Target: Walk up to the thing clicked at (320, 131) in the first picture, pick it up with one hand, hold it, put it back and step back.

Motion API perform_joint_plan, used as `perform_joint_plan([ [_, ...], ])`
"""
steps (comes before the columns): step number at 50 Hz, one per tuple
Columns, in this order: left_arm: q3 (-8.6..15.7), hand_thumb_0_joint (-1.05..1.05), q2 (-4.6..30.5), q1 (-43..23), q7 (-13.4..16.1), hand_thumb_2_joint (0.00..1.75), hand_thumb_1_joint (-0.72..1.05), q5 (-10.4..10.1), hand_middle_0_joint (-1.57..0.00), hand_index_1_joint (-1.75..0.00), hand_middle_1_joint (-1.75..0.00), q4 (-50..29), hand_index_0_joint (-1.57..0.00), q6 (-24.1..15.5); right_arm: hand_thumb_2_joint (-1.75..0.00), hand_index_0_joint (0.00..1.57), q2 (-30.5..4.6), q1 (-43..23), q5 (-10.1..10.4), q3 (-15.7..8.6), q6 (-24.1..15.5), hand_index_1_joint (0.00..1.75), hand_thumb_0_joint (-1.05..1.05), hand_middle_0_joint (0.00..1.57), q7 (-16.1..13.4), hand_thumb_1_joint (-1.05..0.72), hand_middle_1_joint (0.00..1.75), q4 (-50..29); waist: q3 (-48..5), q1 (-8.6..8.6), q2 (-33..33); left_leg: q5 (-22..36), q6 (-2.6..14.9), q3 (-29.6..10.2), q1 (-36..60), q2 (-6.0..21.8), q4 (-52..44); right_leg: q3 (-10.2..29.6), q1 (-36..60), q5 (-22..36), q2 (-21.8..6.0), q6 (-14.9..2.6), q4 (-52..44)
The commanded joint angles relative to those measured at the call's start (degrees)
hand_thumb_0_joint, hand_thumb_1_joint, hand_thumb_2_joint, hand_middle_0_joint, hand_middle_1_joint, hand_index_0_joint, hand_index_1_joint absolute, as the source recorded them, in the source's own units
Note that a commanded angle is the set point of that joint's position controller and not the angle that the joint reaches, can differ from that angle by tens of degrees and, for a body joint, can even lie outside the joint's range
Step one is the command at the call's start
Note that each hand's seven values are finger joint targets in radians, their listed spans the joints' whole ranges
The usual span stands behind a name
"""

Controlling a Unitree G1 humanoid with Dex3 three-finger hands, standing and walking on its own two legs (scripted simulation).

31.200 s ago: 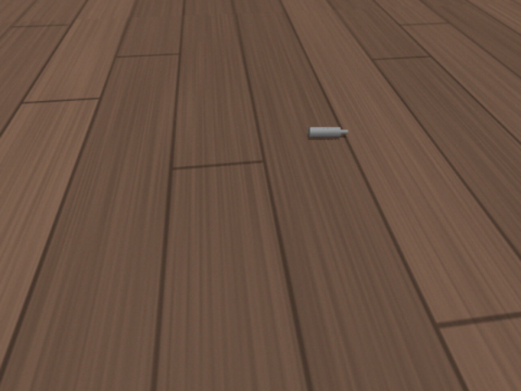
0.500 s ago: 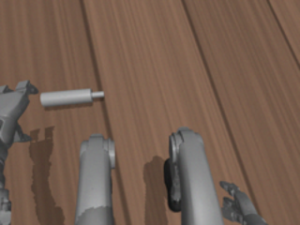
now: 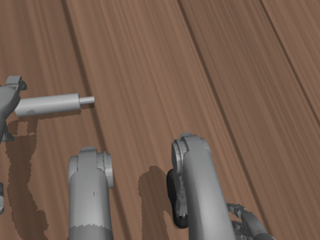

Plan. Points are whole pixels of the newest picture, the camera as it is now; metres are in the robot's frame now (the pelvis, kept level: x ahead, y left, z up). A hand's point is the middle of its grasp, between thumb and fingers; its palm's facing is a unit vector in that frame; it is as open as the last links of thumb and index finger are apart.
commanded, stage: rise first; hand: left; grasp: from above
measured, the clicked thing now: (58, 103) +0.50 +0.25 -0.32
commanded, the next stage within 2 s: none
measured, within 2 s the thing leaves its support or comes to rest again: neither
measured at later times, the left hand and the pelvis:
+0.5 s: hand (18, 111) +0.44 +0.32 -0.19, palm faces -0.45 -0.08 -0.89, open 13.9 cm; pelvis +0.01 -0.01 -0.02, yaw +0 degrees
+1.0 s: hand (21, 110) +0.45 +0.32 -0.21, palm faces -0.45 -0.09 -0.89, open 14.1 cm; pelvis +0.01 +0.00 -0.02, yaw -2 degrees
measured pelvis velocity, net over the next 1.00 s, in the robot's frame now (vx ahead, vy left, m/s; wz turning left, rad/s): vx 0.01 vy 0.00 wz -0.03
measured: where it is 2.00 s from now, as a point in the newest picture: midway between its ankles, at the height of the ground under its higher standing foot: (141, 219)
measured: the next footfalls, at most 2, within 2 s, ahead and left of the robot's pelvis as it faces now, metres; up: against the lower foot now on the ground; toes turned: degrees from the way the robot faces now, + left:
none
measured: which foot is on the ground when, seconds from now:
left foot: down 0.00-1.00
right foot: down 0.00-1.00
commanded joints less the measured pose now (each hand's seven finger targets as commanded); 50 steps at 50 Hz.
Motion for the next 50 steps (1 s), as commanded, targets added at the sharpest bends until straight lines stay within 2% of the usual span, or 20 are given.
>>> perform_joint_plan([
  [1,2.7,0.0,14.7,-18.0,3.2,0.98,-0.51,-0.6,-0.06,-1.02,-1.05,-7.1,-0.08,-0.3,-0.9,0.2,-15.2,10.5,-0.5,-4.8,-0.4,0.3,0.0,0.2,-0.5,-0.9,0.3,-1.2,-36.5,-0.69,17.6,10.6,-0.26,2.5,35.2,1.1,-18.4,-9.8,10.1,8.7,0.1,-3.89,-7.4],
  [3,3.1,0.0,16.0,-19.7,3.8,0.97,-0.5,-0.1,-0.05,-1.03,-1.06,-7.6,-0.08,-0.5,-0.9,0.2,-15.0,10.7,-0.5,-4.8,-0.4,0.3,0.0,0.2,-0.4,-0.9,0.3,-1.3,-37.9,-0.77,18.7,10.9,-0.01,3.1,35.2,1.0,-17.7,-9.6,10.7,9.1,0.4,-4.07,-7.4],
  [4,3.1,0.0,15.0,-17.9,4.1,0.98,-0.51,0.0,-0.06,-1.03,-1.06,-5.3,-0.09,-0.2,-0.9,0.2,-15.0,11.3,-0.6,-4.9,-0.5,0.3,0.0,0.2,-0.4,-0.9,0.3,-1.3,-37.2,-0.98,16.9,10.9,0.17,3.3,34.8,0.9,-17.1,-9.6,10.9,9.2,0.5,-3.97,-7.8],
  [11,4.3,0.0,16.0,-17.0,5.3,0.98,-0.51,0.3,-0.06,-1.03,-1.06,-2.4,-0.09,0.3,-0.9,0.2,-14.6,12.1,-1.8,-3.9,-0.9,0.3,0.0,0.2,0.2,-0.9,0.3,-0.8,-35.7,-1.59,15.8,12.2,0.93,4.5,32.0,0.6,-15.1,-9.7,12.6,10.3,0.8,-3.62,-7.6],
  [12,5.5,0.0,18.1,-19.0,5.5,0.97,-0.5,0.0,-0.06,-1.03,-1.06,-4.7,-0.09,0.2,-0.9,0.2,-14.7,12.1,-1.7,-4.1,-0.9,0.3,0.0,0.2,0.3,-0.9,0.3,-0.8,-38.0,-1.29,16.3,12.6,1.07,4.7,32.1,0.6,-14.8,-9.5,13.8,10.8,0.9,-3.73,-7.6],
  [13,5.9,0.0,18.6,-18.3,5.8,0.98,-0.51,-0.1,-0.06,-1.03,-1.06,-4.4,-0.09,0.2,-0.9,0.2,-14.8,12.1,-1.7,-3.9,-0.9,0.3,0.0,0.2,0.3,-0.91,0.3,-0.9,-38.2,-0.98,16.9,12.9,0.95,4.7,32.5,0.7,-14.7,-9.5,13.8,11.0,0.7,-3.73,-7.1],
  [15,5.4,0.0,18.1,-18.9,5.7,0.98,-0.51,-0.4,-0.07,-1.03,-1.06,-4.5,-0.09,0.0,-0.9,0.2,-14.6,11.8,-1.9,-3.9,-0.8,0.3,0.0,0.2,0.4,-0.91,0.3,-1.1,-37.7,-1.66,16.6,11.5,1.25,5.0,30.6,0.6,-14.3,-9.5,14.0,10.3,1.0,-3.79,-7.2],
  [16,5.3,0.0,16.9,-16.4,5.7,0.98,-0.52,-0.3,-0.07,-1.03,-1.05,-1.5,-0.09,0.4,-0.9,0.2,-14.6,12.2,-2.2,-3.6,-0.8,0.3,0.0,0.2,0.4,-0.91,0.3,-1.0,-35.6,-1.97,14.9,11.1,1.35,4.9,30.1,0.6,-14.1,-9.6,13.4,9.8,0.9,-3.6,-7.4],
  [21,6.7,0.0,19.7,-18.8,6.0,0.99,-0.52,-0.9,-0.07,-1.03,-1.04,-3.7,-0.09,-0.1,-0.9,0.2,-14.6,11.9,-2.5,-3.5,-0.5,0.3,0.0,0.2,0.3,-0.91,0.3,-0.8,-37.7,-1.66,16.2,10.6,1.77,5.5,28.7,0.3,-13.3,-9.5,14.8,9.9,1.0,-3.54,-7.2],
  [24,5.3,0.0,18.4,-17.6,5.7,1.0,-0.54,-0.4,-0.07,-1.03,-1.04,-1.1,-0.08,-0.1,-0.9,0.2,-14.5,12.1,-2.7,-3.0,-0.4,0.3,0.0,0.2,0.4,-0.9,0.3,-0.4,-35.9,-2.62,14.1,10.2,1.97,5.4,27.7,0.2,-12.6,-9.8,14.5,9.8,1.3,-3.75,-7.4],
  [26,6.8,0.0,19.7,-16.9,6.0,1.01,-0.54,-0.9,-0.07,-1.03,-1.04,-0.6,-0.08,0.1,-0.9,0.2,-14.8,12.2,-2.6,-2.9,-0.3,0.3,0.0,0.2,0.3,-0.91,0.3,-0.5,-35.2,-2.05,14.1,10.4,1.84,5.4,27.4,0.2,-12.8,-9.8,14.3,9.8,1.1,-3.66,-7.3],
  [29,6.1,0.0,19.0,-16.0,5.8,1.01,-0.54,-0.9,-0.07,-1.03,-1.04,-0.9,-0.08,0.0,-0.9,0.2,-14.8,12.4,-3.0,-2.6,-0.2,0.3,0.0,0.2,0.3,-0.9,0.3,-0.1,-35.9,-2.19,15.1,11.8,1.73,5.4,28.7,0.2,-12.4,-9.8,14.8,10.9,1.0,-3.51,-7.1],
  [30,5.8,0.0,19.3,-17.4,5.6,1.0,-0.53,-1.0,-0.07,-1.03,-1.04,-2.0,-0.08,-0.3,-0.9,0.2,-14.9,12.2,-3.1,-2.7,-0.1,0.3,0.0,0.2,0.5,-0.9,0.3,-0.1,-36.5,-2.79,15.6,12.4,1.72,5.2,28.9,0.3,-12.2,-10.0,14.8,11.4,1.2,-3.49,-6.8],
  [31,6.3,0.0,20.1,-17.9,5.6,1.01,-0.54,-1.0,-0.07,-1.02,-1.03,-2.8,-0.07,-0.3,-0.9,0.2,-15.4,12.3,-3.0,-2.8,0.0,0.3,0.0,0.2,0.4,-0.9,0.3,0.0,-37.4,-2.62,15.6,13.1,1.77,5.2,29.2,0.3,-11.8,-10.0,15.2,12.3,1.1,-3.42,-6.7],
  [34,6.1,0.0,20.3,-18.9,5.6,1.01,-0.55,-1.4,-0.07,-1.03,-1.03,-2.7,-0.07,-0.4,-0.9,0.2,-15.5,12.1,-2.9,-2.8,0.1,0.3,0.0,0.2,0.5,-0.9,0.3,-0.1,-35.8,-3.27,15.2,11.8,1.83,5.2,27.9,0.4,-11.5,-10.0,14.6,11.5,1.2,-3.57,-6.9],
  [35,6.6,0.0,20.3,-18.1,5.8,1.09,-0.61,-1.6,-0.1,-1.04,-0.99,-2.1,-0.05,-0.4,-0.9,0.2,-15.6,12.2,-3.0,-2.6,0.1,0.3,0.0,0.2,0.5,-0.91,0.3,0.0,-35.4,-2.77,15.4,11.5,1.69,5.2,28.1,0.4,-11.8,-10.1,14.3,11.0,1.1,-3.55,-6.9],
  [38,5.9,0.0,20.3,-18.3,6.2,1.04,-0.56,-1.0,-0.08,-1.03,-1.02,-2.7,-0.07,-0.6,-0.9,0.2,-15.5,11.8,-2.9,-2.6,0.1,0.3,0.0,0.2,0.5,-0.9,0.3,0.0,-36.2,-2.84,16.8,11.4,1.57,5.0,28.7,0.5,-11.9,-10.5,13.8,10.9,1.3,-3.66,-6.6],
  [47,4.5,0.0,19.0,-19.5,7.0,1.06,-0.59,-0.4,-0.08,-1.03,-1.01,-0.2,-0.06,0.3,-0.9,0.2,-15.8,11.8,-2.7,-2.2,0.1,0.3,0.0,0.2,0.8,-0.9,0.3,0.2,-35.2,-4.1,18.6,12.7,1.1,4.2,30.4,0.7,-12.3,-11.1,11.5,11.7,1.4,-3.56,-5.5],
  [49,4.8,0.0,19.2,-20.1,7.1,1.07,-0.59,-0.4,-0.08,-1.04,-1.01,-0.1,-0.05,0.6,-0.9,0.2,-16.2,11.6,-2.8,-2.2,-0.1,0.3,0.0,0.2,0.9,-0.9,0.3,0.1,-35.6,-3.83,18.4,12.6,0.92,3.9,30.5,0.8,-12.4,-11.3,11.1,11.6,1.3,-3.56,-5.2],
  [50,4.1,0.0,19.0,-20.7,7.2,1.07,-0.59,-0.2,-0.08,-1.04,-1.01,0.7,-0.06,0.7,-0.9,0.2,-16.1,11.4,-2.8,-2.0,-0.1,0.3,0.0,0.2,0.9,-0.9,0.3,0.0,-34.6,-4.53,18.6,12.1,1.01,4.0,29.8,0.8,-12.1,-11.3,10.6,11.2,1.4,-3.6,-5.1],
])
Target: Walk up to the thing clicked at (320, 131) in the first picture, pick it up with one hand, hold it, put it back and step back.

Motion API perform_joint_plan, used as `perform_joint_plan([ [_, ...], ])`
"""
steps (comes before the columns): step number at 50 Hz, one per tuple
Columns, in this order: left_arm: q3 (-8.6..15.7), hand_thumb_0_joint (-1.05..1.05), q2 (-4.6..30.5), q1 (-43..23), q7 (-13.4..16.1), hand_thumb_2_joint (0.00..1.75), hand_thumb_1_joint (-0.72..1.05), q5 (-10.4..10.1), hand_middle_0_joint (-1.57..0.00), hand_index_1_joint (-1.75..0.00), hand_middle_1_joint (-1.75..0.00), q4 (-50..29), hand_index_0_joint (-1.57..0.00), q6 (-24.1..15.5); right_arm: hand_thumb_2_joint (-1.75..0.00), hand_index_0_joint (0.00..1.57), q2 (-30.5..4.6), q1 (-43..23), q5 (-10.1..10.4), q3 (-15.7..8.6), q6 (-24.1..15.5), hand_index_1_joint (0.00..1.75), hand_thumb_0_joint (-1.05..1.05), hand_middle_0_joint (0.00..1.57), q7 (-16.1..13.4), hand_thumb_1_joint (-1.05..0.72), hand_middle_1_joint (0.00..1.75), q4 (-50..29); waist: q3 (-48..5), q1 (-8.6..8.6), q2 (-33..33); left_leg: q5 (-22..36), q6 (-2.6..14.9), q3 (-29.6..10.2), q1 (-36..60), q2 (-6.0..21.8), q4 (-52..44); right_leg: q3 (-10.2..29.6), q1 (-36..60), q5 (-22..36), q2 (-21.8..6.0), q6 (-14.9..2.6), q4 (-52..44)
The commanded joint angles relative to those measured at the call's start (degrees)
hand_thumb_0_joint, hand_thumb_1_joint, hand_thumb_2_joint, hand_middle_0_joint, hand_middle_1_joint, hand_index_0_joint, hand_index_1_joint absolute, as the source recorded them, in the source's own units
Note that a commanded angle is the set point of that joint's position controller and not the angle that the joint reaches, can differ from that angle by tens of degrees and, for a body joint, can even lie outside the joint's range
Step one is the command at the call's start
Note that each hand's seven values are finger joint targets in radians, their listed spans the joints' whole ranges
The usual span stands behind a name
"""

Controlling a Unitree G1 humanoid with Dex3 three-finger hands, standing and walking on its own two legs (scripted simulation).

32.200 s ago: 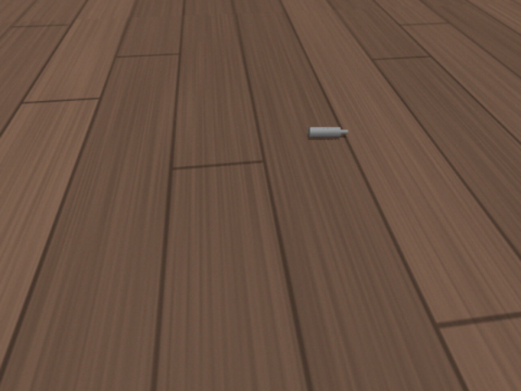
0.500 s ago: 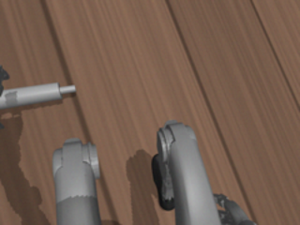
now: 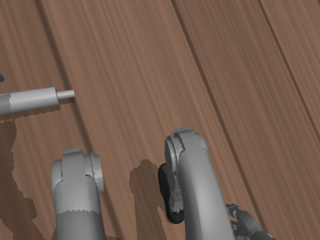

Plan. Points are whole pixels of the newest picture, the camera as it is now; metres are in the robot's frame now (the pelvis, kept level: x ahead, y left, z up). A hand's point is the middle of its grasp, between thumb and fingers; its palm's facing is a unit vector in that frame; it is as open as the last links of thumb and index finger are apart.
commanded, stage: rise first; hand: left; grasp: from above
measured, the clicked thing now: (32, 99) +0.48 +0.27 -0.30
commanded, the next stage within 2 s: approach in 1.20 s
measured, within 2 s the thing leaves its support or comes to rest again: neither
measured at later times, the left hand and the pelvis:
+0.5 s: hand out of the picture +0.44 +0.33 -0.19, palm faces -0.44 -0.10 -0.89, open 14.1 cm; pelvis +0.00 +0.00 -0.01, yaw -1 degrees
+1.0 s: hand out of the picture +0.44 +0.32 -0.17, palm faces -0.45 -0.09 -0.89, open 14.0 cm; pelvis +0.00 +0.00 +0.00, yaw +0 degrees
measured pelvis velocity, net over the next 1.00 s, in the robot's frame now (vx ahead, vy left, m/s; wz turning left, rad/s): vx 0.00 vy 0.00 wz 0.00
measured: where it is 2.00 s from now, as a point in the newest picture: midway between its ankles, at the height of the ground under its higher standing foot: (133, 218)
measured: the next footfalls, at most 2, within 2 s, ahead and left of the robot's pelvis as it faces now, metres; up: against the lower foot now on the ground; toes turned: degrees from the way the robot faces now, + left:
none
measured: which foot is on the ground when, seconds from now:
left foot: down 0.00-1.00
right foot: down 0.00-1.00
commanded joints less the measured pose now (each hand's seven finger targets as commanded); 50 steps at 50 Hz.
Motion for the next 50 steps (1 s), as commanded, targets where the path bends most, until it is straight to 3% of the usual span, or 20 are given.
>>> perform_joint_plan([
  [1,0.7,0.0,14.7,-16.9,2.4,1.07,-0.59,-1.0,-0.08,-1.04,-1.01,-5.4,-0.06,0.2,-0.9,0.2,-15.5,11.9,0.3,-4.6,-0.1,0.3,0.0,0.2,-0.7,-0.9,0.3,-0.1,-37.1,-1.25,19.8,13.6,1.93,6.0,32.9,0.7,-17.0,-10.1,14.0,11.9,0.8,-5.21,-9.2],
  [8,1.2,0.0,15.9,-17.5,2.7,1.07,-0.59,-0.5,-0.08,-1.04,-1.02,-3.7,-0.06,0.4,-0.9,0.2,-16.0,12.1,-0.1,-3.7,-0.9,0.3,0.0,0.2,-0.3,-0.9,0.3,0.0,-37.0,-1.64,19.8,13.6,1.95,5.6,32.1,0.7,-16.6,-10.5,14.5,12.1,0.9,-4.95,-8.3],
  [11,0.4,0.0,15.8,-19.5,2.7,1.06,-0.58,-0.3,-0.07,-1.04,-1.02,-2.7,-0.06,0.3,-0.9,0.2,-16.1,12.1,-0.5,-3.5,-1.3,0.3,0.0,0.2,0.1,-0.9,0.3,-0.1,-36.0,-2.77,20.4,13.0,1.72,4.9,32.1,0.9,-16.5,-10.9,12.8,11.6,0.9,-4.93,-7.5],
  [13,0.5,0.0,16.3,-18.7,2.7,1.06,-0.58,0.0,-0.08,-1.04,-1.02,-2.0,-0.06,0.6,-0.9,0.2,-16.2,11.8,-0.5,-3.4,-1.3,0.3,0.0,0.2,0.2,-0.9,0.3,-0.4,-35.7,-2.63,21.1,12.1,1.77,5.3,32.1,0.7,-16.4,-10.7,13.1,11.0,1.2,-5.05,-7.8],
  [14,1.3,0.0,17.5,-19.4,2.9,1.06,-0.58,-0.3,-0.08,-1.05,-1.03,-4.2,-0.06,0.4,-0.9,0.2,-16.4,11.7,-0.3,-3.5,-1.5,0.3,0.0,0.2,0.2,-0.9,0.3,-0.6,-36.9,-1.59,22.0,12.4,1.81,5.4,31.8,0.7,-16.5,-10.6,14.1,11.3,1.1,-4.97,-8.1],
  [16,0.5,0.0,16.2,-18.0,2.7,1.05,-0.57,-0.4,-0.08,-1.05,-1.03,-2.3,-0.06,0.7,-0.9,0.2,-16.1,11.9,-0.7,-3.1,-1.6,0.3,0.0,0.2,0.5,-0.9,0.3,-0.4,-35.4,-2.43,20.2,11.8,2.19,6.1,30.0,0.5,-15.7,-10.5,14.9,11.2,1.3,-4.96,-8.4],
  [20,1.8,0.0,17.2,-15.6,2.5,1.05,-0.57,-0.8,-0.08,-1.04,-1.03,-3.2,-0.07,0.9,-0.9,0.2,-16.3,12.2,-0.2,-3.5,-1.8,0.3,0.0,0.2,0.6,-0.9,0.3,-0.6,-37.0,-1.15,20.8,12.3,2.05,6.0,31.1,0.5,-16.1,-10.4,15.5,11.3,1.3,-4.97,-8.5],
  [23,2.5,0.0,17.6,-17.7,2.6,1.05,-0.57,-1.5,-0.08,-1.04,-1.03,-7.7,-0.07,0.9,-0.9,0.2,-16.5,12.6,-0.1,-3.9,-1.7,0.3,0.0,0.2,0.7,-0.9,0.3,-0.7,-39.6,-1.08,22.0,13.6,1.64,5.2,32.8,0.8,-16.8,-10.6,15.1,12.4,1.0,-4.96,-7.6],
  [25,2.2,0.0,17.5,-17.3,2.5,1.04,-0.57,-1.5,-0.09,-1.05,-1.03,-8.4,-0.07,0.9,-0.9,0.2,-16.2,12.4,0.2,-4.0,-1.5,0.3,0.0,0.2,0.7,-0.9,0.3,-0.8,-40.1,-0.87,22.5,13.4,1.81,5.6,32.4,0.7,-16.6,-10.4,15.5,12.4,1.2,-5.11,-7.9],
  [27,0.7,0.0,15.0,-16.5,2.1,1.05,-0.57,-1.4,-0.09,-1.05,-1.03,-5.3,-0.07,1.2,-0.9,0.2,-15.9,13.0,0.3,-4.0,-1.6,0.3,0.0,0.2,0.9,-0.9,0.3,-0.5,-36.4,-2.18,20.2,12.8,1.77,5.3,30.8,0.7,-16.6,-10.4,14.0,12.0,1.0,-5.14,-7.9],
  [31,0.5,0.0,14.7,-16.2,1.6,1.03,-0.55,-1.6,-0.08,-1.05,-1.04,-7.0,-0.08,1.2,-0.9,0.2,-15.8,13.4,0.5,-4.0,-1.5,0.3,0.0,0.2,0.7,-0.9,0.3,-0.3,-38.7,-1.26,20.4,14.4,1.94,5.8,32.2,0.5,-16.5,-10.2,16.0,13.2,1.1,-5.06,-8.7],
  [33,-0.3,0.0,13.9,-17.3,1.2,1.03,-0.55,-1.7,-0.08,-1.05,-1.04,-6.1,-0.08,1.4,-0.9,0.2,-15.9,13.8,0.6,-4.2,-1.8,0.3,0.0,0.2,0.9,-0.9,0.3,-0.1,-37.2,-2.26,20.3,14.0,1.9,5.6,32.0,0.6,-16.5,-10.2,14.9,13.0,1.1,-5.21,-8.6],
  [34,0.3,0.0,15.1,-18.8,1.2,1.04,-0.55,-2.0,-0.09,-1.05,-1.04,-8.0,-0.08,1.2,-0.9,0.2,-16.0,13.6,0.8,-4.2,-1.8,0.3,0.0,0.2,0.9,-0.9,0.3,-0.2,-38.1,-1.56,20.8,13.6,1.84,5.5,31.6,0.6,-17.1,-10.2,15.2,12.7,1.0,-5.25,-8.7],
  [35,0.3,0.0,14.3,-16.6,1.0,1.04,-0.56,-1.9,-0.1,-1.04,-1.02,-5.6,-0.08,1.5,-0.9,0.2,-16.1,13.7,0.7,-4.3,-1.7,0.3,0.0,0.2,0.9,-0.9,0.3,-0.3,-36.9,-1.54,20.8,13.4,1.64,5.2,32.2,0.6,-17.5,-10.3,14.3,12.2,0.7,-5.14,-8.6],
  [38,-0.5,0.0,13.8,-18.0,0.5,1.05,-0.56,-2.0,-0.09,-1.05,-1.03,-6.8,-0.07,1.2,-0.9,0.2,-16.0,13.5,1.0,-4.6,-1.9,0.3,0.0,0.2,0.7,-0.9,0.3,-0.4,-36.8,-2.07,20.0,12.0,1.92,5.5,31.6,0.6,-17.4,-10.2,14.7,11.4,0.9,-5.15,-9.3],
  [39,-0.1,0.0,14.2,-18.1,0.6,1.04,-0.55,-1.9,-0.09,-1.05,-1.04,-8.0,-0.08,1.0,-0.9,0.2,-15.9,13.4,1.0,-4.4,-1.8,0.3,0.0,0.2,0.7,-0.9,0.3,-0.5,-38.6,-1.25,20.6,12.9,1.93,5.9,32.0,0.5,-17.4,-10.0,16.1,12.0,0.9,-5.14,-9.6],
  [41,-0.4,0.0,14.0,-17.7,0.3,1.04,-0.56,-1.7,-0.09,-1.05,-1.04,-6.5,-0.08,1.1,-0.9,0.2,-15.8,13.7,0.9,-4.4,-1.8,0.3,0.0,0.2,0.8,-0.9,0.3,-0.5,-37.1,-1.91,19.9,13.1,1.95,5.9,31.5,0.5,-17.0,-10.0,15.6,12.1,0.9,-5.19,-9.2],
  [42,0.2,0.0,14.7,-18.3,0.6,1.04,-0.56,-2.0,-0.1,-1.05,-1.04,-8.0,-0.08,0.8,-0.9,0.2,-15.8,13.4,1.0,-4.4,-1.7,0.3,0.0,0.2,0.7,-0.9,0.3,-0.7,-38.4,-1.18,19.8,13.6,2.1,6.2,31.2,0.4,-17.0,-9.8,16.8,12.6,0.9,-5.06,-9.7],
  [44,-0.2,0.0,14.4,-18.7,0.5,1.03,-0.55,-1.8,-0.1,-1.05,-1.04,-6.4,-0.08,0.7,-0.9,0.2,-15.6,13.7,1.0,-4.3,-1.7,0.3,0.0,0.2,0.7,-0.9,0.3,-0.5,-37.4,-2.13,18.1,13.0,2.39,6.4,29.8,0.3,-16.4,-9.7,17.0,12.3,1.0,-5.21,-10.0],
  [50,-0.1,0.0,15.0,-17.0,1.0,1.02,-0.54,-1.3,-0.09,-1.06,-1.06,-2.6,-0.09,0.7,-0.9,0.2,-15.7,13.1,0.7,-3.7,-1.8,0.3,0.0,0.2,0.3,-0.9,0.3,-0.4,-35.5,-1.65,17.0,11.4,2.64,6.7,27.7,0.0,-16.6,-9.6,16.9,10.9,1.1,-5.2,-10.3],
])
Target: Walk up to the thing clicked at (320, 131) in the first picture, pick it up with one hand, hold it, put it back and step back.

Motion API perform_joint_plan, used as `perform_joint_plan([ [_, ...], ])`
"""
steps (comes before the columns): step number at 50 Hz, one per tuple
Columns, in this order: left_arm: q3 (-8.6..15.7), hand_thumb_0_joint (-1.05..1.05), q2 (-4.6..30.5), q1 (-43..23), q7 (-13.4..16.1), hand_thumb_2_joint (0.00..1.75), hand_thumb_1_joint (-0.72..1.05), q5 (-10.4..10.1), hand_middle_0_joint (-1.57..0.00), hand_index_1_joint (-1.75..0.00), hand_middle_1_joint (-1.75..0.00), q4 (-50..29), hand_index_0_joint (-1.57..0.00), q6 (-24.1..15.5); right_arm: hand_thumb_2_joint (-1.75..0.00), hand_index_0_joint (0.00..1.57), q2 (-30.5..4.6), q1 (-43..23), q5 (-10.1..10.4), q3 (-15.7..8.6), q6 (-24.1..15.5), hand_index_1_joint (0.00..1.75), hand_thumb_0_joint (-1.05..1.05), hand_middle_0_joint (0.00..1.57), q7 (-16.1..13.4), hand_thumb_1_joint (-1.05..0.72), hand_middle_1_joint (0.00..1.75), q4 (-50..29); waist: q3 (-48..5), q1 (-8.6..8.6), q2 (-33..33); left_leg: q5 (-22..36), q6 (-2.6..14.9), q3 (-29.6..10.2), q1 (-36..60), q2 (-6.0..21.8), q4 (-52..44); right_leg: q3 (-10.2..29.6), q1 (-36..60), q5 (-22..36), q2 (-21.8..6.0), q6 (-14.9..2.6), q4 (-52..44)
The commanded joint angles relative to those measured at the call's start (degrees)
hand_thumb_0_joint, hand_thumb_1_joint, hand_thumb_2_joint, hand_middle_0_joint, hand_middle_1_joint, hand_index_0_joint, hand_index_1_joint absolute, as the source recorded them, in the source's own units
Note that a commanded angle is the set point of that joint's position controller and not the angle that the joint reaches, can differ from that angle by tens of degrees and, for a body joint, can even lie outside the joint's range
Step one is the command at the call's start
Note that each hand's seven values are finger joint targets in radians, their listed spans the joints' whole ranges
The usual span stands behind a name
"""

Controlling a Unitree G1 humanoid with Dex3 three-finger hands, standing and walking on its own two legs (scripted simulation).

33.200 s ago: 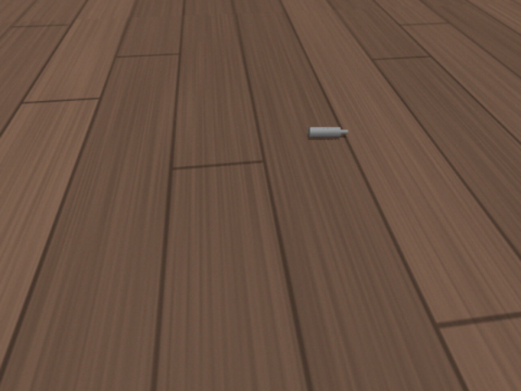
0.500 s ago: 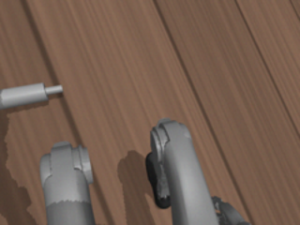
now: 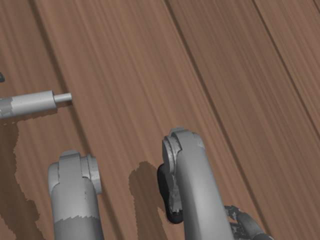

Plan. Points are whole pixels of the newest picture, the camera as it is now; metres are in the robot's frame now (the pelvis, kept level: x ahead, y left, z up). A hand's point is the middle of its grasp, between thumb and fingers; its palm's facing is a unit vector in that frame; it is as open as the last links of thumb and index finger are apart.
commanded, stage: rise first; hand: left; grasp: from above
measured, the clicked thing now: (29, 103) +0.49 +0.27 -0.29
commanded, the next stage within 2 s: approach in 0.20 s
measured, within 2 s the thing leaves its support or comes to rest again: neither
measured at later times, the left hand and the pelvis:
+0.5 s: hand out of the picture +0.45 +0.31 -0.17, palm faces -0.45 -0.06 -0.89, open 13.9 cm; pelvis +0.00 +0.00 +0.00, yaw +0 degrees
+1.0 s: hand (3, 100) +0.46 +0.29 -0.18, palm faces -0.45 -0.08 -0.89, open 13.8 cm; pelvis +0.00 +0.00 +0.00, yaw +0 degrees
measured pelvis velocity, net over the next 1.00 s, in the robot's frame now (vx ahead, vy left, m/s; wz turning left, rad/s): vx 0.00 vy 0.00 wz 0.00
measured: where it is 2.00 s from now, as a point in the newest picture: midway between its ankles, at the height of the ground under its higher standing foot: (133, 219)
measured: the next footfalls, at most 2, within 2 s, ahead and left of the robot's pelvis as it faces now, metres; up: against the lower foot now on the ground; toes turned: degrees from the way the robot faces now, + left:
none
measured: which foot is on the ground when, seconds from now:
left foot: down 0.00-1.00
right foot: down 0.00-1.00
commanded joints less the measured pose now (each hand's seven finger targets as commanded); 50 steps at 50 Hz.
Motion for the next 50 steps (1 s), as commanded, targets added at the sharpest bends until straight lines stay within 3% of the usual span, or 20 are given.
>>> perform_joint_plan([
  [1,0.9,0.0,14.6,-14.8,2.3,1.02,-0.54,-0.6,-0.09,-1.06,-1.06,-5.3,-0.09,-0.1,-0.9,0.2,-14.8,11.9,0.2,-4.5,0.0,0.3,0.0,0.2,-1.0,-0.9,0.3,-0.2,-35.8,-0.77,16.0,10.7,2.76,7.0,28.3,0.1,-16.3,-9.5,17.6,10.2,1.2,-5.51,-10.7],
  [4,1.0,0.0,14.6,-15.8,2.6,1.01,-0.53,-0.8,-0.09,-1.06,-1.06,-6.0,-0.09,-0.2,-0.9,0.2,-14.9,11.8,0.2,-4.6,-0.3,0.3,0.0,0.2,-1.1,-0.9,0.3,-0.1,-37.0,-0.81,17.5,11.1,2.45,6.6,30.1,0.3,-16.5,-9.8,16.3,10.2,1.1,-5.55,-9.7],
  [6,2.0,0.0,16.7,-17.6,3.1,1.02,-0.54,-0.3,-0.09,-1.06,-1.06,-8.5,-0.09,-0.3,-0.9,0.2,-15.1,12.2,0.0,-4.5,-0.4,0.3,0.0,0.2,-1.0,-0.9,0.3,0.1,-38.2,-0.8,19.0,11.2,2.43,6.8,30.8,0.2,-16.6,-9.8,16.9,10.4,1.1,-5.55,-9.7],
  [9,3.2,0.0,17.5,-17.5,3.7,1.02,-0.54,-0.9,-0.09,-1.05,-1.05,-11.2,-0.09,0.0,-0.9,0.2,-15.3,12.0,0.4,-4.9,-0.3,0.3,0.0,0.2,-1.2,-0.9,0.3,-0.1,-40.8,0.2,20.6,11.8,2.12,6.7,32.4,0.4,-17.2,-9.8,16.8,10.7,1.0,-5.63,-9.3],
  [12,0.0,0.0,13.1,-17.1,3.2,1.02,-0.55,-0.8,-0.08,-1.07,-1.07,-8.1,-0.08,0.6,-0.9,0.2,-14.7,11.8,0.5,-5.0,-0.4,0.3,0.0,0.2,-1.1,-0.9,0.3,0.4,-37.8,-1.16,20.6,10.2,2.1,6.3,31.6,0.5,-17.7,-10.1,14.1,9.6,1.0,-5.69,-9.3],
  [16,0.3,0.0,13.3,-16.7,2.7,1.03,-0.54,-1.3,-0.07,-1.06,-1.06,-7.9,-0.07,1.1,-0.89,0.2,-15.3,12.1,0.5,-5.1,-0.4,0.3,0.0,0.2,-1.2,-0.89,0.3,0.3,-37.9,-0.96,18.7,10.1,2.24,6.1,30.4,0.3,-17.7,-10.0,14.6,9.6,0.8,-5.58,-9.6],
  [17,-0.9,0.0,12.0,-16.0,2.3,1.02,-0.53,-1.2,-0.07,-1.06,-1.07,-5.5,-0.08,1.4,-0.89,0.2,-15.1,12.1,0.8,-5.0,-0.6,0.3,0.0,0.2,-1.2,-0.89,0.3,0.4,-35.9,-1.33,18.6,9.3,2.18,6.0,30.0,0.3,-17.7,-9.9,13.6,9.2,0.8,-5.86,-9.5],
  [20,-2.5,0.0,10.2,-19.5,1.8,1.01,-0.52,-1.5,-0.07,-1.06,-1.08,-8.0,-0.09,0.9,-0.89,0.2,-15.1,12.7,0.9,-5.1,-0.9,0.3,0.0,0.2,-1.3,-0.89,0.3,0.4,-36.0,-2.56,17.6,7.8,2.29,5.6,29.5,0.5,-17.8,-10.1,13.5,8.1,0.9,-5.83,-10.0],
  [23,-3.6,0.0,8.7,-25.2,2.2,1.0,-0.51,-1.4,-0.06,-1.06,-1.08,-10.7,-0.09,0.4,-0.89,0.2,-15.3,14.1,0.6,-4.9,-1.1,0.3,0.0,0.2,-1.3,-0.89,0.3,0.9,-38.6,-4.16,19.9,10.7,1.87,5.1,32.4,0.8,-17.6,-10.4,13.8,10.6,0.9,-5.59,-9.5],
  [26,-5.3,0.0,6.2,-27.0,3.3,1.0,-0.51,-0.7,-0.06,-1.06,-1.08,-6.8,-0.08,0.9,-0.89,0.2,-15.2,14.6,0.5,-4.3,-1.3,0.3,0.0,0.2,-1.5,-0.89,0.3,0.9,-36.6,-5.52,20.5,10.3,1.58,4.9,32.1,1.1,-17.7,-10.5,12.6,10.7,0.7,-5.84,-9.5],
  [28,-5.0,0.0,7.4,-28.5,4.3,1.0,-0.52,0.2,-0.06,-1.06,-1.07,-4.6,-0.08,1.7,-0.89,0.2,-15.5,14.9,0.3,-4.0,-1.4,0.3,0.0,0.2,-1.7,-0.89,0.3,0.9,-36.3,-5.86,21.1,10.9,1.3,4.8,32.2,1.2,-17.8,-10.7,11.7,11.1,0.7,-5.89,-9.1],
  [30,-4.5,0.0,8.2,-26.6,5.2,0.98,-0.5,0.9,-0.06,-1.06,-1.09,-0.3,-0.09,3.1,-0.89,0.2,-15.5,14.7,0.2,-3.4,-1.5,0.3,0.0,0.2,-1.7,-0.89,0.3,0.4,-36.3,-5.07,20.5,12.1,1.43,5.4,31.2,0.9,-17.6,-10.5,13.1,12.2,0.9,-6.22,-9.3],
  [31,-4.1,0.0,8.4,-25.7,5.6,0.98,-0.5,1.8,-0.06,-1.05,-1.09,2.4,-0.09,4.1,-0.89,0.2,-15.5,14.8,-0.1,-3.1,-1.5,0.3,0.0,0.2,-1.4,-0.89,0.3,0.1,-35.0,-5.73,20.3,12.3,1.44,5.8,30.5,0.8,-17.2,-10.3,13.2,12.4,0.7,-6.11,-9.2],
  [34,-2.1,0.0,10.2,-23.7,6.8,0.97,-0.49,1.0,-0.06,-1.06,-1.09,3.8,-0.1,6.3,-0.89,0.2,-15.7,13.9,-0.2,-2.5,-1.6,0.3,0.0,0.2,-1.2,-0.89,0.3,-1.2,-36.0,-3.9,21.9,13.0,1.42,6.1,30.5,0.6,-18.3,-10.0,14.4,12.8,0.6,-6.23,-9.2],
  [36,-2.4,0.0,9.9,-21.7,6.8,0.96,-0.48,0.9,-0.06,-1.06,-1.1,5.6,-0.1,7.7,-0.89,0.2,-15.4,13.3,-0.3,-2.0,-2.0,0.3,0.0,0.2,-0.7,-0.89,0.3,-1.9,-35.9,-4.39,19.7,12.1,2.14,6.8,29.4,0.5,-17.2,-10.0,15.4,12.3,1.2,-6.34,-9.2],
  [39,0.9,0.0,15.7,-21.0,6.4,0.97,-0.49,-0.6,-0.06,-1.04,-1.08,-0.6,-0.1,8.9,-0.89,0.2,-16.1,13.2,0.5,-2.0,-2.5,0.3,0.0,0.2,-0.5,-0.89,0.3,-3.4,-39.6,-2.43,18.6,13.5,3.13,8.0,27.9,0.1,-15.7,-8.7,20.2,13.7,1.1,-5.86,-9.7],
  [42,2.3,0.0,17.8,-20.6,5.6,0.99,-0.5,-2.7,-0.08,-1.06,-1.08,-5.5,-0.1,8.7,-0.89,0.2,-16.0,12.8,1.0,-2.0,-2.7,0.3,0.0,0.2,-0.5,-0.89,0.3,-3.4,-42.1,-1.36,18.3,13.6,3.37,8.4,27.8,0.4,-15.3,-8.2,23.0,14.0,1.3,-5.62,-10.2],
  [45,1.2,0.0,15.1,-20.2,4.2,0.98,-0.51,-4.5,-0.07,-1.06,-1.09,-7.1,-0.09,8.0,-0.89,0.2,-15.4,13.6,1.3,-2.5,-2.5,0.3,0.0,0.2,-0.7,-0.9,0.3,-2.6,-41.0,-2.62,16.5,11.2,3.45,8.1,25.1,0.6,-15.3,-8.5,23.1,12.1,1.5,-5.6,-10.8],
  [47,0.0,0.0,12.9,-22.5,2.7,0.98,-0.52,-5.5,-0.07,-1.06,-1.09,-7.6,-0.09,6.9,-0.89,0.2,-15.3,15.0,0.9,-2.9,-2.6,0.3,0.0,0.2,-0.9,-0.9,0.3,-1.5,-39.2,-4.59,14.8,9.4,3.5,7.6,23.3,0.7,-14.8,-8.8,22.0,10.4,1.5,-5.55,-11.4],
  [50,-2.0,0.0,10.3,-21.6,0.5,0.99,-0.51,-5.8,-0.07,-1.07,-1.1,-6.1,-0.1,5.2,-0.89,0.2,-15.7,16.2,0.9,-3.5,-2.5,0.3,0.0,0.2,-1.2,-0.9,0.3,-0.7,-36.3,-5.19,15.1,7.9,2.76,6.7,24.3,0.7,-15.3,-9.7,19.0,8.3,1.4,-5.98,-11.4],
])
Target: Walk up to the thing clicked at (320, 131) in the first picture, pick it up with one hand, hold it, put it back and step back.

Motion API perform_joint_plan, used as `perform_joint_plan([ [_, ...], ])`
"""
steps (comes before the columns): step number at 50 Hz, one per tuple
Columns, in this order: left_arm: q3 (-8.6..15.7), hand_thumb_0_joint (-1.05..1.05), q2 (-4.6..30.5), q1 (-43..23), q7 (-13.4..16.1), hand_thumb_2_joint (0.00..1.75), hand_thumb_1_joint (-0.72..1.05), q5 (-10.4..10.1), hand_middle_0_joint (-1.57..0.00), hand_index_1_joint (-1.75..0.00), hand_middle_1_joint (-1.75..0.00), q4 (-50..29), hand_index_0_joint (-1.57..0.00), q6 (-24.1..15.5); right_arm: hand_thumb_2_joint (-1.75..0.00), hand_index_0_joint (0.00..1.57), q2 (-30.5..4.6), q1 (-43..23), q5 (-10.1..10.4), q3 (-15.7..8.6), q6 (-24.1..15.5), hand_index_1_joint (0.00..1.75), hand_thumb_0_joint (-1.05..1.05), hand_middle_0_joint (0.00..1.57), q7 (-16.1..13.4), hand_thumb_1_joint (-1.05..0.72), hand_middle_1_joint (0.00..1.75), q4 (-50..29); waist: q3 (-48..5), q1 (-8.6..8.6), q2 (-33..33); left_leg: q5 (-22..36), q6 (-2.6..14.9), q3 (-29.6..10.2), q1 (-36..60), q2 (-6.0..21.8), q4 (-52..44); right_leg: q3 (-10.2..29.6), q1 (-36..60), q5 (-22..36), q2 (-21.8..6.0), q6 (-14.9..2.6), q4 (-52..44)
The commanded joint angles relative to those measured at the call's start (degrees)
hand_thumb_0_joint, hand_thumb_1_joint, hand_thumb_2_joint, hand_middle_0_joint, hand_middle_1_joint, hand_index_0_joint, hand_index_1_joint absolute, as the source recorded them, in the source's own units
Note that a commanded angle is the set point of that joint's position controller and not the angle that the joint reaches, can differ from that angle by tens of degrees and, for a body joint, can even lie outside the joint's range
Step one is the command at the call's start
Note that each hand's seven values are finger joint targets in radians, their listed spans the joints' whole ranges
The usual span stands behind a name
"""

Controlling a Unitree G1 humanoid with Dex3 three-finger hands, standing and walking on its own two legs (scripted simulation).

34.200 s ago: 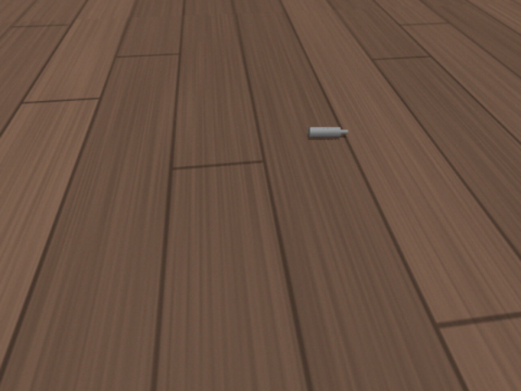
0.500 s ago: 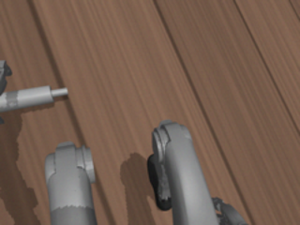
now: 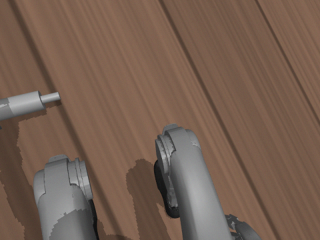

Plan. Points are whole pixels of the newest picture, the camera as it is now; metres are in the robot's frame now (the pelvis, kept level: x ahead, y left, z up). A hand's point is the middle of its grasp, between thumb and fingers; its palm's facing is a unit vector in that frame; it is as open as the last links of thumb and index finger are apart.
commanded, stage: close in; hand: left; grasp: from above
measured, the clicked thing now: (15, 106) +0.49 +0.27 -0.29
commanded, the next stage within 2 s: rest palm in 0.28 s
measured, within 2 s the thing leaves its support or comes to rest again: neither
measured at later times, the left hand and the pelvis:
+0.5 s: hand out of the picture +0.46 +0.28 -0.21, palm faces -0.44 -0.09 -0.89, open 13.6 cm; pelvis +0.00 +0.01 -0.01, yaw -2 degrees
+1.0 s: hand (6, 110) +0.47 +0.29 -0.26, palm faces -0.46 -0.13 -0.88, open 13.5 cm; pelvis +0.01 +0.01 -0.02, yaw -5 degrees
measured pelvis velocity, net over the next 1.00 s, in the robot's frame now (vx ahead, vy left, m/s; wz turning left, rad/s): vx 0.01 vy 0.01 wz -0.08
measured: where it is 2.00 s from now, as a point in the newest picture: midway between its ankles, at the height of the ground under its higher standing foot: (131, 216)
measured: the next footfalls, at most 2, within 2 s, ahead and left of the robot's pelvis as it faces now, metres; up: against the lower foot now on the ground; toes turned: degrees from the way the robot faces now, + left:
none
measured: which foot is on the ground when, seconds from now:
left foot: down 0.00-1.00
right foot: down 0.00-1.00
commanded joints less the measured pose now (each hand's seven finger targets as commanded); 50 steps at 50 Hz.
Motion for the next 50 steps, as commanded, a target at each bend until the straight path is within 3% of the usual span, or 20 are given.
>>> perform_joint_plan([
  [1,-2.3,0.0,10.0,-18.6,-1.0,0.98,-0.49,-2.0,-0.07,-1.08,-1.12,-8.4,-0.11,-2.5,-0.89,0.2,-15.3,12.7,0.4,-6.2,-0.4,0.3,0.0,0.2,-1.2,-0.9,0.3,0.1,-38.0,-2.64,14.4,7.1,2.76,5.9,26.1,0.1,-16.1,-10.7,20.3,6.6,0.8,-6.73,-11.9],
  [2,-3.7,0.0,8.4,-18.8,-1.5,0.99,-0.49,-1.7,-0.08,-1.09,-1.13,-8.3,-0.11,-3.0,-0.89,0.2,-15.1,12.9,0.4,-6.2,-0.5,0.3,0.0,0.2,-1.2,-0.9,0.3,0.4,-36.9,-3.16,14.5,6.9,2.6,5.9,26.9,0.2,-15.8,-10.8,19.5,6.6,0.8,-6.71,-12.0],
  [5,-3.0,0.0,11.2,-20.2,-1.8,0.99,-0.5,-0.9,-0.07,-1.07,-1.11,-11.9,-0.11,-4.5,-0.89,0.2,-15.9,13.5,0.3,-6.3,0.0,0.3,0.0,0.2,-1.3,-0.9,0.3,0.3,-39.9,-2.05,16.6,11.3,2.09,5.6,29.9,0.1,-15.5,-10.9,21.3,10.0,0.5,-6.6,-11.4],
  [7,-3.8,0.0,10.2,-18.5,-1.5,1.02,-0.5,-0.4,-0.07,-1.1,-1.13,-9.4,-0.11,-5.3,-0.9,0.2,-15.3,12.8,0.5,-6.0,0.5,0.3,0.0,0.2,-1.3,-0.9,0.3,0.2,-39.9,-1.6,16.6,11.7,1.94,5.7,30.0,0.2,-15.5,-11.0,21.0,10.2,0.7,-6.82,-10.8],
  [11,-2.8,0.0,12.0,-18.3,0.9,1.01,-0.46,2.2,-0.07,-1.1,-1.15,-6.1,-0.12,-6.0,-0.89,0.2,-15.5,11.8,0.1,-5.5,1.0,0.3,0.0,0.2,-1.4,-0.9,0.3,-0.2,-38.6,-1.33,17.6,13.5,1.7,5.3,31.2,0.1,-15.7,-11.5,19.5,11.8,0.6,-6.91,-9.7],
  [15,-0.8,0.0,14.1,-20.1,4.5,1.0,-0.47,4.7,-0.07,-1.07,-1.11,-3.4,-0.11,-5.8,-0.89,0.2,-15.9,11.3,-0.9,-4.7,0.9,0.3,0.0,0.2,-0.8,-0.89,0.3,-0.3,-36.9,-2.34,18.8,15.2,1.69,5.3,31.1,0.1,-15.5,-11.7,18.8,13.7,0.5,-6.65,-8.7],
  [18,-1.4,0.0,13.8,-20.9,6.5,1.0,-0.46,6.1,-0.07,-1.07,-1.12,-0.8,-0.11,-5.3,-0.89,0.2,-15.9,10.6,-1.7,-4.1,0.1,0.3,0.0,0.2,-0.1,-0.89,0.3,-0.4,-36.1,-3.54,20.2,13.7,1.96,5.4,31.5,0.3,-15.0,-12.1,17.9,12.8,0.9,-6.51,-8.4],
  [21,-0.2,0.0,15.1,-21.2,8.6,0.99,-0.48,6.2,-0.06,-1.04,-1.07,0.7,-0.08,-4.4,-0.9,0.2,-16.4,10.0,-2.2,-3.9,-0.6,0.3,0.0,0.2,0.2,-0.89,0.3,-0.8,-36.2,-3.52,20.8,12.3,2.11,5.6,31.0,0.2,-15.0,-12.1,17.6,11.6,0.8,-6.25,-8.4],
  [22,-1.1,0.0,13.8,-21.9,8.9,0.98,-0.48,6.3,-0.06,-1.04,-1.06,2.6,-0.08,-4.2,-0.9,0.2,-16.3,9.7,-2.6,-3.6,-0.9,0.3,0.0,0.2,0.4,-0.89,0.3,-0.6,-34.8,-4.88,19.9,10.8,2.32,5.5,29.6,0.3,-14.5,-12.3,16.9,10.8,1.0,-6.14,-8.4],
  [26,-1.9,0.0,13.7,-22.3,9.5,0.98,-0.46,6.2,-0.05,-1.04,-1.07,6.5,-0.08,-3.4,-0.89,0.2,-17.4,9.3,-3.2,-2.8,-2.5,0.3,0.0,0.2,1.0,-0.89,0.3,-0.3,-30.9,-6.41,17.9,7.1,2.48,4.4,27.2,0.6,-13.8,-12.6,14.6,8.2,1.0,-5.92,-8.0],
  [29,-0.3,0.0,17.5,-23.6,10.0,0.99,-0.46,5.5,-0.06,-1.04,-1.07,3.9,-0.09,-3.4,-0.89,0.2,-18.3,9.4,-3.3,-2.3,-3.4,0.3,0.0,0.2,1.2,-0.89,0.3,-0.6,-33.3,-5.51,19.6,8.2,2.41,4.2,28.2,0.6,-13.2,-12.7,16.2,8.8,1.0,-5.86,-7.5],
  [32,0.7,0.0,18.4,-21.8,10.4,1.0,-0.47,5.8,-0.06,-1.04,-1.06,6.0,-0.08,-3.6,-0.89,0.2,-19.2,8.8,-4.1,-1.6,-4.3,0.3,0.0,0.2,1.9,-0.89,0.3,-1.7,-32.1,-6.35,19.6,9.0,1.98,3.4,28.9,1.0,-12.9,-13.2,16.1,9.6,1.0,-5.75,-6.2],
  [33,1.7,0.0,20.1,-21.4,10.6,0.99,-0.47,5.8,-0.06,-1.04,-1.07,4.6,-0.08,-3.8,-0.89,0.2,-19.2,8.8,-4.1,-1.5,-4.2,0.3,0.0,0.2,1.9,-0.89,0.3,-1.7,-34.5,-5.39,21.3,10.2,1.85,3.3,30.3,1.0,-13.4,-13.4,17.6,10.1,1.5,-5.93,-6.1],
  [35,2.7,0.0,21.0,-20.2,10.8,1.0,-0.46,6.0,-0.06,-1.04,-1.07,7.5,-0.09,-3.9,-0.9,0.2,-19.4,9.0,-4.9,-0.9,-4.6,0.3,0.0,0.2,2.5,-0.89,0.3,-1.1,-31.6,-6.64,20.7,9.9,1.71,3.1,29.1,1.2,-12.0,-13.7,17.0,10.2,1.4,-5.71,-5.2],
  [39,4.1,0.0,23.5,-19.3,11.1,1.05,-0.47,6.0,-0.08,-1.08,-1.09,5.0,-0.09,-4.4,-0.9,0.2,-19.6,8.8,-5.5,0.1,-4.9,0.3,0.0,0.2,3.2,-0.89,0.3,-1.4,-32.9,-6.15,21.2,13.9,1.7,3.5,29.9,1.3,-10.3,-13.6,20.6,14.0,1.8,-5.64,-5.4],
  [43,2.9,0.0,22.1,-16.4,11.2,1.03,-0.46,5.4,-0.08,-1.07,-1.08,7.0,-0.09,-4.4,-0.9,0.2,-20.1,8.9,-6.0,0.1,-5.5,0.3,0.0,0.2,3.9,-0.89,0.3,-1.4,-31.6,-6.68,21.0,14.4,1.53,3.4,29.5,1.4,-9.7,-14.1,21.4,14.7,2.2,-5.55,-5.1],
  [45,3.8,0.0,23.4,-15.7,11.4,1.04,-0.46,5.1,-0.09,-1.06,-1.07,5.9,-0.1,-4.7,-0.9,0.2,-19.8,8.8,-5.9,0.3,-5.5,0.3,0.0,0.2,4.2,-0.89,0.3,-1.0,-32.2,-5.82,22.2,14.3,1.3,2.9,30.1,1.6,-10.2,-14.5,21.1,14.3,2.3,-5.69,-4.9],
  [46,3.1,0.0,22.8,-15.9,11.4,1.06,-0.47,5.2,-0.09,-1.06,-1.07,6.5,-0.09,-4.6,-0.9,0.2,-20.1,9.3,-6.1,0.3,-5.6,0.3,0.0,0.2,4.4,-0.9,0.3,-0.9,-31.1,-7.04,22.3,14.0,1.44,3.1,30.0,1.6,-9.8,-14.6,21.2,14.3,2.4,-5.61,-4.9],
  [48,3.4,0.0,23.5,-16.0,11.7,1.04,-0.47,5.1,-0.09,-1.07,-1.07,3.8,-0.09,-4.7,-0.9,0.2,-20.6,8.8,-6.0,-0.1,-5.5,0.3,0.0,0.2,4.5,-0.9,0.3,-0.9,-33.5,-5.93,23.2,15.7,1.37,3.0,31.1,1.7,-9.9,-14.5,23.1,15.8,2.5,-5.65,-5.1],
  [50,3.7,0.0,23.6,-16.4,12.1,1.07,-0.47,4.7,-0.1,-1.08,-1.08,3.7,-0.1,-5.0,-0.9,0.2,-20.8,8.7,-5.9,0.0,-5.3,0.3,0.0,0.2,4.6,-0.9,0.3,-0.8,-33.2,-6.14,22.9,15.7,1.18,2.5,30.7,1.8,-10.2,-14.8,22.6,15.8,2.5,-5.75,-4.8],
])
